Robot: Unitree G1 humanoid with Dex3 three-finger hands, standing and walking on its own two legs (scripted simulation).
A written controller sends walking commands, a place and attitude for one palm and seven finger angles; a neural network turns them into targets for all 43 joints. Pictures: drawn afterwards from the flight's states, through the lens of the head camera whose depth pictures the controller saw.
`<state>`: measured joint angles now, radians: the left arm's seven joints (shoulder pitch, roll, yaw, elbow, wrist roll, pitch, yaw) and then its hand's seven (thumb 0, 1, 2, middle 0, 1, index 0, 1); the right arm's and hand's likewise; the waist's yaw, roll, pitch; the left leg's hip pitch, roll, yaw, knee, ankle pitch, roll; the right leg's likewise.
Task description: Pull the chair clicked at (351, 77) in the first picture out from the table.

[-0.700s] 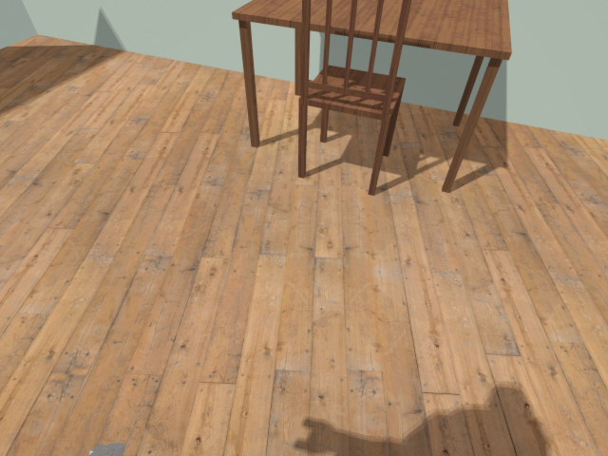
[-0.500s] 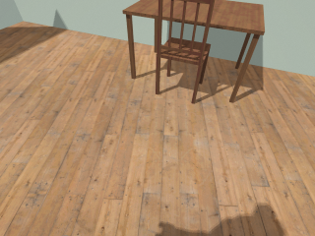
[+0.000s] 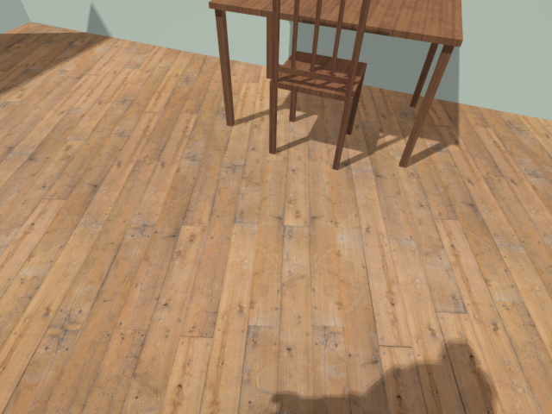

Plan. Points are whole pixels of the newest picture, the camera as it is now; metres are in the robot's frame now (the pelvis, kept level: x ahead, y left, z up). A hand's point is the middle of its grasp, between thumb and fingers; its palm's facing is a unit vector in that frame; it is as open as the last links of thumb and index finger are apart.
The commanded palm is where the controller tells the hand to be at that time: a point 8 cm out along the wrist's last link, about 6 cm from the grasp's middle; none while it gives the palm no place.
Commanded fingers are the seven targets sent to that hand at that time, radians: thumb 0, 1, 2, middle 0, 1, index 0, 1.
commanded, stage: stand and wait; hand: left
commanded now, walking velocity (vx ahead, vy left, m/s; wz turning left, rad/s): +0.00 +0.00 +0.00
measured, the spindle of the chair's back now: (316, 31) +1.59 -0.09 -0.06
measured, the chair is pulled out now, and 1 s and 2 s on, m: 0.00 0.00 0.00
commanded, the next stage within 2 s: look at it before walking up in 0.12 s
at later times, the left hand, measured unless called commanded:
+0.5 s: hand out of the picture +0.09 +0.24 -0.15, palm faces -0.03 -0.94 -0.33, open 7.4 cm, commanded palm none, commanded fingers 0.00 0.90 0.90 -0.20 -0.30 -0.20 -0.30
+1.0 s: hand out of the picture +0.08 +0.22 -0.17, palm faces -0.03 -0.96 -0.29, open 7.4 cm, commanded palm none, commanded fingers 0.00 0.90 0.90 -0.20 -0.30 -0.20 -0.30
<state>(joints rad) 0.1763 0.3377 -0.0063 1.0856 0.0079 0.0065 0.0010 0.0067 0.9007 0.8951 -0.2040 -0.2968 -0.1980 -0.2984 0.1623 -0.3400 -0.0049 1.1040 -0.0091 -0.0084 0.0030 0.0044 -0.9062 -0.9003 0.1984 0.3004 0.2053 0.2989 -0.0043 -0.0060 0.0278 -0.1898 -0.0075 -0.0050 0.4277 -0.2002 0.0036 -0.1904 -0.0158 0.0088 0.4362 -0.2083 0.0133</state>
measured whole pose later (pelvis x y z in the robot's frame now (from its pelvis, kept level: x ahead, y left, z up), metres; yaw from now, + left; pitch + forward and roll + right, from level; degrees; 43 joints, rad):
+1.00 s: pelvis +0.04 +0.00 +0.00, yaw -1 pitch -2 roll +0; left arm 0.21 0.29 0.00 1.09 0.02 0.02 0.00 0.00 0.90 0.90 -0.20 -0.30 -0.20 -0.30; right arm 0.17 -0.29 0.00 1.12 -0.02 0.00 0.00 0.00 -0.91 -0.90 0.20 0.30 0.20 0.30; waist 0.00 -0.01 -0.01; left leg -0.15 0.01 0.01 0.45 -0.29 0.00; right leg -0.16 0.00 0.02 0.45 -0.28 0.00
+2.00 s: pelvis +0.43 -0.01 +0.00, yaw -3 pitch +0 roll -2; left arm 0.39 0.16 0.04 1.11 0.02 -0.07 0.01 0.00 0.92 0.90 -0.20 -0.30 -0.19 -0.30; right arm 0.14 -0.17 -0.05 1.01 -0.02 -0.03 0.02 0.00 -0.92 -0.90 0.19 0.30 0.20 0.30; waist 0.04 0.01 0.02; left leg -0.53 0.14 0.09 0.74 -0.18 -0.01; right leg -0.06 0.02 -0.18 0.38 -0.32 -0.04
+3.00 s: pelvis +0.82 -0.07 +0.00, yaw -13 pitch -1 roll -2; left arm 0.33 0.12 0.03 1.10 0.02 -0.04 0.02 0.00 0.92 0.90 -0.20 -0.30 -0.20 -0.30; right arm 0.15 -0.17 -0.04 1.05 -0.01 -0.03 -0.01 0.00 -0.92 -0.90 0.19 0.30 0.20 0.30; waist 0.02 0.02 0.03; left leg -0.41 0.10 0.10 0.68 -0.22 -0.04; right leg -0.14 0.02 -0.14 0.42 -0.27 -0.04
